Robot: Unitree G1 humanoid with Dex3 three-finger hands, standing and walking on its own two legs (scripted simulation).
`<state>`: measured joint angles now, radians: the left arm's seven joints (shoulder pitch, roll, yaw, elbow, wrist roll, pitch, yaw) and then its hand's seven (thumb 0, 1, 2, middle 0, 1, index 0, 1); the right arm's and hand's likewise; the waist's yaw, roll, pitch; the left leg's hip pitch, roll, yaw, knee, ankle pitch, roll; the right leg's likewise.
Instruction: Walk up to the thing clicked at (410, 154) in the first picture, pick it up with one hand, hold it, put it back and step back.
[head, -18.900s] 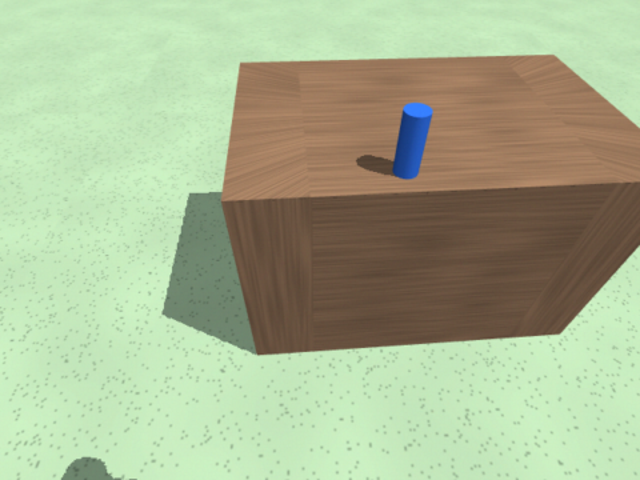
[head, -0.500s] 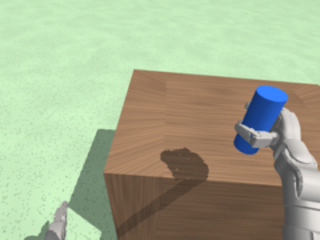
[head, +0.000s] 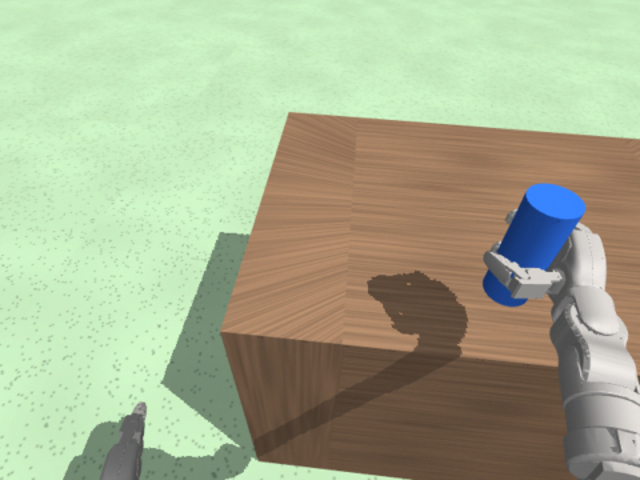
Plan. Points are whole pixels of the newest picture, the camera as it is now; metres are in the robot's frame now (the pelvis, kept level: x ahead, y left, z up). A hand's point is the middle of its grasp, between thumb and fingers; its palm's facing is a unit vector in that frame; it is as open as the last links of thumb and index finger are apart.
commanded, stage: crouch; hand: right
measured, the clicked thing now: (527, 249) +0.39 -0.21 +0.13
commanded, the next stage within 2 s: lower in 0.24 s
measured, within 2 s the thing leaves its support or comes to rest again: rests again in 1.26 s
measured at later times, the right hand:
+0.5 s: hand (514, 269) +0.40 -0.21 +0.09, palm faces +0.17 +0.99 +0.00, open 8.6 cm
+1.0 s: hand (499, 288) +0.41 -0.22 +0.03, palm faces +0.18 +0.98 +0.00, open 8.6 cm
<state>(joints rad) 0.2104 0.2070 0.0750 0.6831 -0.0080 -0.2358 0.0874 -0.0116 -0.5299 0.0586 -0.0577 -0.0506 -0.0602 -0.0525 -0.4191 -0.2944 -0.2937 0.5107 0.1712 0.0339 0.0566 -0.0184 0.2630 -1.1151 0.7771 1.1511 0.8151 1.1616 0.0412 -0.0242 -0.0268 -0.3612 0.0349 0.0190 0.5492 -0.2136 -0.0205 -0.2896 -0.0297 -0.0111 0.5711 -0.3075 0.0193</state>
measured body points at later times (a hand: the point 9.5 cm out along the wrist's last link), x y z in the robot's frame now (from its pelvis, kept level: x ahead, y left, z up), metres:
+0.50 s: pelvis +0.00 +0.00 +0.00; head +0.02 +0.00 +0.44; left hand +0.15 +0.27 -0.08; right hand +0.38 -0.27 +0.09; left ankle +0.04 +0.13 -0.73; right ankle -0.01 -0.13 -0.73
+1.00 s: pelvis -0.01 -0.01 -0.03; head +0.05 -0.02 +0.42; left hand +0.14 +0.26 -0.07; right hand +0.40 -0.27 +0.03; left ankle +0.04 +0.13 -0.73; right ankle -0.01 -0.13 -0.73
